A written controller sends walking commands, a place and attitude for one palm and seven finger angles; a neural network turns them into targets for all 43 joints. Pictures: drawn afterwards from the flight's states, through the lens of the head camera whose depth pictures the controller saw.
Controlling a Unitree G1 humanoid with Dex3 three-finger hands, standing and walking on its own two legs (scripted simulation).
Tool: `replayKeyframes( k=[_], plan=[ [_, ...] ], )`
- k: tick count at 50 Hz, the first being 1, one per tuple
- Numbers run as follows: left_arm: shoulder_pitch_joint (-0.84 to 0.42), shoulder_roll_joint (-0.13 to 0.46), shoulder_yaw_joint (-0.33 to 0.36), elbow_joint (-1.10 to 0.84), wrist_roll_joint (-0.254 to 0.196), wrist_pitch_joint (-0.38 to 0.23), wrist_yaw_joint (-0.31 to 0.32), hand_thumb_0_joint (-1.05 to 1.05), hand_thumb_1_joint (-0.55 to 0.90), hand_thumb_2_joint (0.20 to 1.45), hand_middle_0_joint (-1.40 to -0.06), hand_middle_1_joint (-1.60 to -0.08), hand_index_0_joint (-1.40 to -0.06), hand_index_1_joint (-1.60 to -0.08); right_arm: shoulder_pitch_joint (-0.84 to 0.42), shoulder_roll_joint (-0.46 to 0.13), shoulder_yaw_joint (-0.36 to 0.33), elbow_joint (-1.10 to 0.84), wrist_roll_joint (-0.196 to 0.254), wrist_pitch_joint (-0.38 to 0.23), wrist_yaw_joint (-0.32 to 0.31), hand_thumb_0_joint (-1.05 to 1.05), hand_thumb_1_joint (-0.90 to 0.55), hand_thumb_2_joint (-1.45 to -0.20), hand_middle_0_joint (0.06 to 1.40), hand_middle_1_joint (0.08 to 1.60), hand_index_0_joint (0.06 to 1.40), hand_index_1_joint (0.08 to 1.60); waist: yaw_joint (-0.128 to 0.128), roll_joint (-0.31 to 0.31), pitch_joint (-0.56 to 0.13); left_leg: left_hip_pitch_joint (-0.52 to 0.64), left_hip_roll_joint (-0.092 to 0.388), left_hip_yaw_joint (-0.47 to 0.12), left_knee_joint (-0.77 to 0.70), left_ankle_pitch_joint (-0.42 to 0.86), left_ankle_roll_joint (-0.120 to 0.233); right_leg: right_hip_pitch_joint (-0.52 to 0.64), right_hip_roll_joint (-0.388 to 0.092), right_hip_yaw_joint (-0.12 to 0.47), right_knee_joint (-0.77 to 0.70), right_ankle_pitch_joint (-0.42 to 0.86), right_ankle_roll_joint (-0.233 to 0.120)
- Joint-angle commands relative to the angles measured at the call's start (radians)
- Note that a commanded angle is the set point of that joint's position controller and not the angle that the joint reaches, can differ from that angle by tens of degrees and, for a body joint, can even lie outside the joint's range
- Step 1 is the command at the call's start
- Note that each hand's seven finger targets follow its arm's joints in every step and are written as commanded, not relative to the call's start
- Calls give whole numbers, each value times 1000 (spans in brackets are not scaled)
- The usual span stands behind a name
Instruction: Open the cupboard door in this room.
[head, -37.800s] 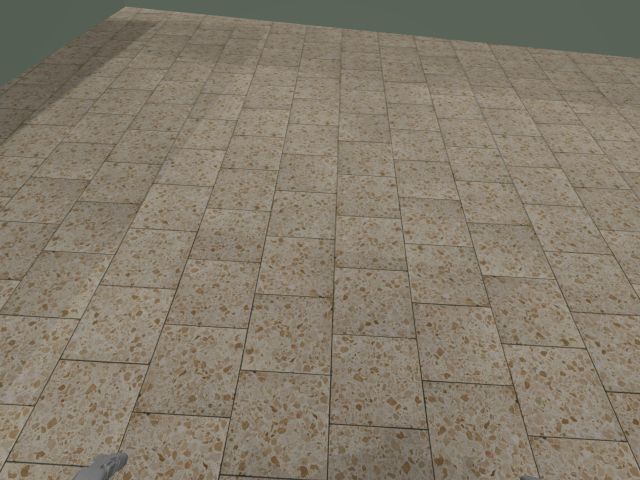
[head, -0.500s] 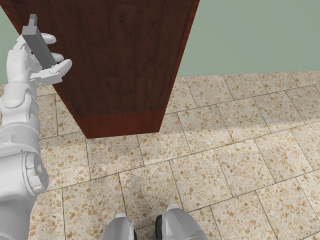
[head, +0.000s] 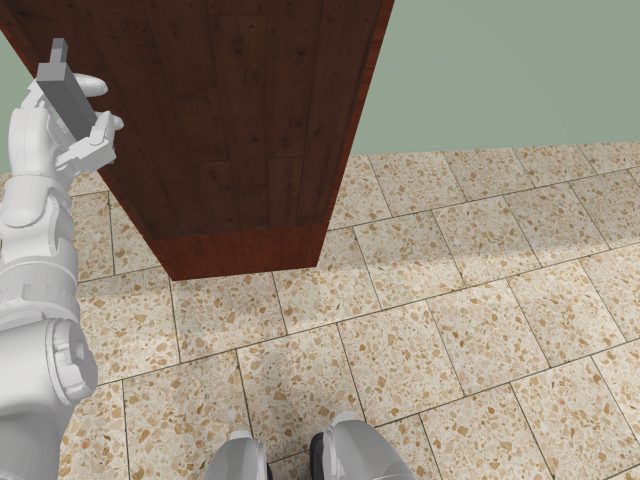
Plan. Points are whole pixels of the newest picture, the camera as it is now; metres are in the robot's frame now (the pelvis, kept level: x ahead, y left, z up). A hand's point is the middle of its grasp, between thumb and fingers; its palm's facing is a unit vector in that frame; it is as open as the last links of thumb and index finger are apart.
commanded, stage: pull the door open along its arc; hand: left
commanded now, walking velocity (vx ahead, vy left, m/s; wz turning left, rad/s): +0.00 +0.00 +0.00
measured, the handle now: (83, 105) +0.55 +0.24 +0.07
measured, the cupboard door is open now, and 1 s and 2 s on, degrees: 1 51 52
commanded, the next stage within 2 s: open thumb and fingers to let go in 0.84 s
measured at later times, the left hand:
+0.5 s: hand (149, 242) +0.37 +0.16 +0.06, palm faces +0.27 -0.96 +0.07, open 6.3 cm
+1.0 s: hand (279, 331) +0.28 +0.03 +0.06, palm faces +0.39 -0.92 -0.03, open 6.4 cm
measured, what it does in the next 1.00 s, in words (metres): shifts its weight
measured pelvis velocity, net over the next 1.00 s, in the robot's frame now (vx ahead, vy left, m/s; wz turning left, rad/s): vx -0.01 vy -0.06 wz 0.08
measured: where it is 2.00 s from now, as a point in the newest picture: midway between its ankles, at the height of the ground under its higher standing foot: outside the picture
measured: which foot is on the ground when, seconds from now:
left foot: down 0.00-1.00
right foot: down 0.00-1.00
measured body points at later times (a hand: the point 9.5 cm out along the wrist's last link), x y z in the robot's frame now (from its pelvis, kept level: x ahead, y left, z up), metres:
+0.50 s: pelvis +0.01 +0.00 +0.01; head +0.09 +0.01 +0.46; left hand +0.35 +0.21 +0.06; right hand +0.14 -0.24 -0.09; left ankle -0.02 +0.07 -0.67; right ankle +0.02 -0.10 -0.67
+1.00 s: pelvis -0.01 -0.06 +0.01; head +0.03 -0.07 +0.46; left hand +0.25 +0.08 +0.07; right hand +0.18 -0.25 -0.08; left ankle -0.02 +0.07 -0.67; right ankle +0.02 -0.10 -0.67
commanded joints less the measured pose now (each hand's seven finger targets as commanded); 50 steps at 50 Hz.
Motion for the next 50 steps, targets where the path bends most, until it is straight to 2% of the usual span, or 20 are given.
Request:
replayKeyframes(
  k=[1,4,9,11,12,14,15,16,17,22,26,29,30,35,41,43,45,46,47,50],
  plan=[
    [-232,234,25,-283,-38,-71,-19,0,900,900,-400,-1350,-400,-1350,164,-183,-72,-65,7,-9,-5,0,-900,-900,200,300,200,300,56,148,-555,359,19,-83,-122,647,-50,361,-11,68,-63,447,21],
    [-107,187,7,-346,-61,-64,-23,0,900,900,-400,-1350,-400,-1350,142,-176,-77,-85,17,-8,1,0,-900,-900,200,300,200,300,72,97,-517,347,19,-69,-143,649,-45,403,-8,70,-82,471,23],
    [158,107,-14,-482,-95,-57,-12,0,900,900,-400,-1350,-400,-1350,97,-160,-86,-129,31,-13,10,0,-900,-900,200,300,200,300,121,78,-466,345,18,-51,-184,678,-46,454,-13,65,-96,498,22],
    [200,76,-30,-536,-106,-57,-3,0,900,900,-400,-1350,-400,-1350,77,-156,-89,-137,35,-19,10,0,-900,-900,200,300,200,300,118,60,-432,332,17,-46,-193,659,-43,457,-16,67,-100,497,24],
    [227,57,-39,-582,-112,-59,2,0,900,900,-400,-1350,-400,-1350,65,-152,-90,-142,35,-25,13,0,-900,-900,200,300,200,300,128,87,-440,341,15,-45,-198,663,-48,467,-18,67,-98,496,23],
    [323,2,-59,-621,-128,-54,13,0,900,900,-400,-1350,-400,-1350,44,-143,-91,-153,38,-35,15,0,-900,-900,200,300,200,300,132,40,-405,328,12,-37,-207,632,-47,478,-19,65,-107,491,24],
    [328,-18,21,-705,-170,-57,109,0,900,900,-400,-1350,-400,-1350,17,-124,-94,-164,34,-48,15,0,-900,-900,200,300,200,300,187,52,-416,320,11,-40,-213,656,-59,484,-19,54,-102,488,19],
    [383,-105,-54,-699,-153,-48,154,0,900,900,-400,-1350,-400,-1350,8,-116,-91,-160,32,-59,20,0,-900,-900,200,300,200,300,166,73,-393,336,10,-36,-214,647,-70,453,-20,50,-100,468,24],
    [402,-157,-51,-727,-161,-46,217,0,900,900,-400,-1350,-400,-1350,-6,-107,-92,-155,31,-68,25,0,-900,-900,200,300,200,300,176,61,-362,337,13,-40,-216,647,-83,419,-22,38,-100,444,24],
    [542,-325,-175,-903,-57,-45,471,0,900,900,-400,-1350,-400,-1350,-55,-85,-97,-157,-3,-91,51,0,-900,-900,200,300,200,300,190,29,-392,363,14,-44,-198,660,-95,429,-34,36,-70,435,17],
    [559,-459,-306,-983,47,-26,649,0,900,900,-400,-1350,-400,-1350,-109,-69,-98,-164,-26,-94,57,0,-900,-900,200,300,200,300,176,-43,-366,343,9,-52,-199,545,-84,428,-41,36,-72,382,15],
    [574,-534,-375,-1021,114,-3,766,0,900,900,-400,-1350,-400,-1350,-156,-55,-92,-165,-36,-94,54,0,-900,-900,200,300,200,300,181,-47,-339,316,-2,-56,-211,439,-77,438,-51,38,-80,322,12],
    [594,-564,-425,-1024,140,7,786,0,900,900,-400,-1350,-400,-1350,-162,-52,-92,-167,-42,-97,52,0,-900,-900,200,300,200,300,170,-70,-333,316,-2,-59,-209,417,-71,431,-50,40,-89,310,12],
    [673,-660,-581,-1106,220,40,817,0,900,900,-400,-1350,-400,-1350,-201,-29,-86,-175,-51,-105,37,0,-900,-900,200,300,200,300,158,-54,-323,335,-10,-47,-213,360,-61,454,-62,54,-120,296,6],
    [846,-748,-693,-1198,220,70,814,0,900,900,-400,-1350,-400,-1350,-265,0,-68,-199,-51,-139,24,0,-900,-900,200,300,200,300,162,-65,-255,316,-22,-43,-218,285,-52,488,-79,75,-169,256,8],
    [903,-738,-690,-1217,230,80,819,0,900,900,-400,-1350,-400,-1350,-277,6,-63,-203,-52,-147,20,0,-900,-900,200,300,200,300,169,-77,-245,305,-27,-44,-214,259,-52,501,-87,94,-185,237,12],
    [868,-720,-680,-1194,237,94,832,0,900,900,-400,-1350,-400,-1350,-285,7,-56,-199,-53,-153,13,0,-900,-900,200,300,200,300,159,-104,-204,271,-32,-54,-206,215,-52,482,-95,117,-210,169,16],
    [822,-718,-667,-1187,233,98,842,0,900,900,-400,-1350,-400,-1350,-300,9,-53,-193,-55,-155,10,0,-900,-900,200,300,200,300,159,-101,-189,255,-36,-54,-198,191,-52,471,-105,138,-225,127,21],
    [729,-692,-641,-1157,231,102,856,0,900,900,-400,-1350,-400,-1350,-308,10,-49,-180,-55,-157,2,0,-900,-900,200,300,200,300,143,-111,-157,231,-39,-58,-185,155,-53,450,-119,169,-249,68,29],
    [688,-629,-566,-1138,214,98,873,0,690,810,-385,-1327,-385,-1327,-327,25,-49,-159,-54,-160,-16,0,-900,-900,200,300,200,300,154,-145,-183,182,-48,-62,-158,113,-58,508,-160,279,-316,0,50]
  ],
)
